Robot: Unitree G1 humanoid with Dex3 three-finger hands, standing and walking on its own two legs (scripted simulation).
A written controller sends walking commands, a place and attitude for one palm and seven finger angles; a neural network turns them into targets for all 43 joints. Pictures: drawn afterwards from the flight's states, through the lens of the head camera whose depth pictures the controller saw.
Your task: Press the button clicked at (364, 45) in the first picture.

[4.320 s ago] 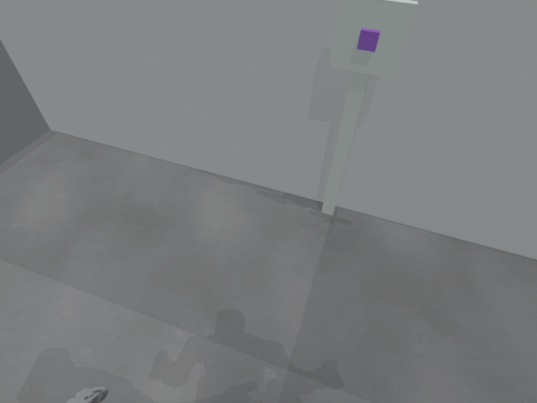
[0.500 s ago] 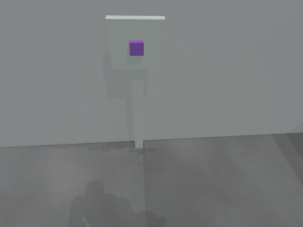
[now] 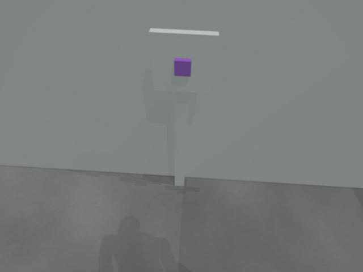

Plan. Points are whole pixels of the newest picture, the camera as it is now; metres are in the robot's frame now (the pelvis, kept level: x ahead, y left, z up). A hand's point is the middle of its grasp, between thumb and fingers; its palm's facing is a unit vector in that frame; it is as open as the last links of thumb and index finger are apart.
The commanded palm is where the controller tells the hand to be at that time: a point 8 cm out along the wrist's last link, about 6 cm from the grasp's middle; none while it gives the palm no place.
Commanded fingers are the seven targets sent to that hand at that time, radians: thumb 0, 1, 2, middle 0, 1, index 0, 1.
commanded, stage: take the last steps up to it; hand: left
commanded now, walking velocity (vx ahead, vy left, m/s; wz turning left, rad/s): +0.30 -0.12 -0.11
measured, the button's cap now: (182, 66) +0.72 +0.07 +0.09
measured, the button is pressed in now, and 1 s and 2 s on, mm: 0 0 0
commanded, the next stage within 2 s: come to a stop and stand still in 0.48 s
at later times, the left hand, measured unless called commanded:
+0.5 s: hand (139, 227) +0.27 +0.15 -0.17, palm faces -0.12 -0.97 -0.23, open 7.4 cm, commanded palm none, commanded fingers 0.00 0.90 0.90 -0.20 -0.30 -0.20 -0.30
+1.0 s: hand (147, 225) +0.28 +0.13 -0.19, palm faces +0.02 -0.98 -0.21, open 7.3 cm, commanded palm none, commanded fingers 0.00 0.90 0.90 -0.20 -0.30 -0.20 -0.30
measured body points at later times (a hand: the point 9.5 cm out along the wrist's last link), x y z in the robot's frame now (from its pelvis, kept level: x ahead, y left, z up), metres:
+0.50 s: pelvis +0.15 -0.04 -0.01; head +0.18 -0.05 +0.43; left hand +0.28 +0.20 -0.16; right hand +0.03 -0.23 -0.17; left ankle +0.04 +0.13 -0.74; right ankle +0.25 -0.18 -0.73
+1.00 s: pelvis +0.22 -0.06 -0.01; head +0.26 -0.05 +0.43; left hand +0.28 +0.18 -0.17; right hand +0.33 -0.30 -0.15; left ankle +0.24 +0.05 -0.73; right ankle +0.26 -0.18 -0.74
